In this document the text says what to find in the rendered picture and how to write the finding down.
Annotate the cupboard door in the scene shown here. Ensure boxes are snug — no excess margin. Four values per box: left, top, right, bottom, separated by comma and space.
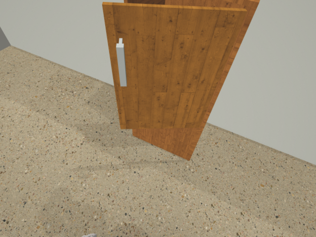
102, 2, 247, 129

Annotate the handle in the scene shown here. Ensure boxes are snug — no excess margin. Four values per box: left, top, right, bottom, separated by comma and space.
116, 38, 127, 86

